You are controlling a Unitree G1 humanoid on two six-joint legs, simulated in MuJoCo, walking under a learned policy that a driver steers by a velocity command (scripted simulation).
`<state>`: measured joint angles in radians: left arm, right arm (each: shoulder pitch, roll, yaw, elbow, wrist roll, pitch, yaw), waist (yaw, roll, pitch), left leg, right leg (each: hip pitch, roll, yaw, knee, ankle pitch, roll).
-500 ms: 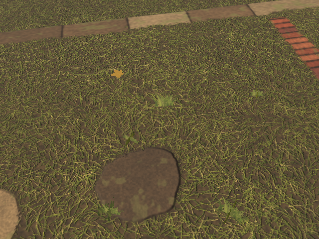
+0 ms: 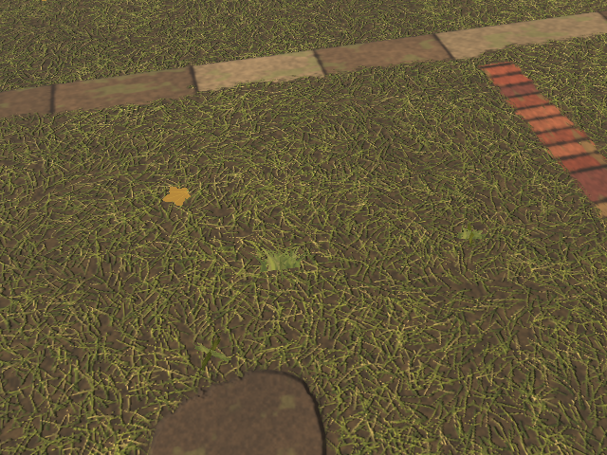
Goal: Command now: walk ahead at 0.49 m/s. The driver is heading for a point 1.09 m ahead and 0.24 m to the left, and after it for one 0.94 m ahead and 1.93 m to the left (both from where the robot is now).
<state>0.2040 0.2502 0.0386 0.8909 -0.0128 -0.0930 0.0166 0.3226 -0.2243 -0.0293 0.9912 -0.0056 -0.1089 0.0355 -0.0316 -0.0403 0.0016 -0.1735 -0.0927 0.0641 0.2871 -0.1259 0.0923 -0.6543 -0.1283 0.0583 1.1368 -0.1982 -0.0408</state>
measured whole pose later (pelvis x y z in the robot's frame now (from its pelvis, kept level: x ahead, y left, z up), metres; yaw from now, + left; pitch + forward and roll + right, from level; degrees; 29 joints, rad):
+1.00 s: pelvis +0.55 +0.00 -0.02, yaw +13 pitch +2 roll +0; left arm 0.25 0.26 0.04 0.90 -0.01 -0.13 0.00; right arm 0.17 -0.26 -0.07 0.81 0.01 -0.07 0.04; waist 0.00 -0.01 0.04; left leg -0.41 -0.08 0.02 0.53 -0.16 0.10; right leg -0.37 -0.04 0.02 1.23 -0.39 -0.02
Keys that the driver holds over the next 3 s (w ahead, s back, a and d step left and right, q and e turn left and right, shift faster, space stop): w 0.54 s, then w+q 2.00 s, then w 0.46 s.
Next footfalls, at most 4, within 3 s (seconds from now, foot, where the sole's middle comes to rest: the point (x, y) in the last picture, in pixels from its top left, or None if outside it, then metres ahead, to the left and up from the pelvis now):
0.30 right None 0.34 -0.17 -0.78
0.88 left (270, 403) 0.64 0.08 -0.78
1.38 right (308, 287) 0.97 -0.02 -0.78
1.92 left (170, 271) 1.03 0.36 -0.78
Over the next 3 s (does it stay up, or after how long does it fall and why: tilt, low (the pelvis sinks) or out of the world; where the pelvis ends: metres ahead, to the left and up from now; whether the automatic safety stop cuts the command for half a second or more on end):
stays up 1.26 0.68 -0.01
